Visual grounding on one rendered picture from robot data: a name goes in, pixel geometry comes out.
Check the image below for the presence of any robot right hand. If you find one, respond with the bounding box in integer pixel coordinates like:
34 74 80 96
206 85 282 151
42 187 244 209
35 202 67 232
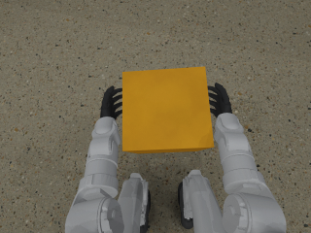
207 83 232 118

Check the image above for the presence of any robot left hand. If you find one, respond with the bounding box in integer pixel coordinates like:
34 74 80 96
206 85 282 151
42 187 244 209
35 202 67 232
100 85 122 119

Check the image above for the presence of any robot left forearm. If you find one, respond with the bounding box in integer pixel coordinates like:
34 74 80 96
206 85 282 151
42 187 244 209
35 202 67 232
64 116 121 233

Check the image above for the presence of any left robot upper arm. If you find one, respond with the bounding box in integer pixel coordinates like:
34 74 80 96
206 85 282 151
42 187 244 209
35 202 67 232
65 196 124 233

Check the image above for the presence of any right robot foot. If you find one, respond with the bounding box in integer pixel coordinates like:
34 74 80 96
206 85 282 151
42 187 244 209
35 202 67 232
178 182 193 229

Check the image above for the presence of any carton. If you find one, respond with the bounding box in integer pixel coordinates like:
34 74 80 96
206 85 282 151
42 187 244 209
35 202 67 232
122 66 214 154

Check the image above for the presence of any left robot shin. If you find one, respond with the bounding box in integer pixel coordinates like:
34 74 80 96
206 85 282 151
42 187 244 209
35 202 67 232
122 173 147 225

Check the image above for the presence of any right robot upper arm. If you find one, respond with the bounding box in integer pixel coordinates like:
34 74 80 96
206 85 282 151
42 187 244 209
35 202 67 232
222 191 286 233

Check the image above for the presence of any robot right forearm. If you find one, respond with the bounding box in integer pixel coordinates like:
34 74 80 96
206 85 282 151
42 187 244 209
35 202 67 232
214 113 287 231

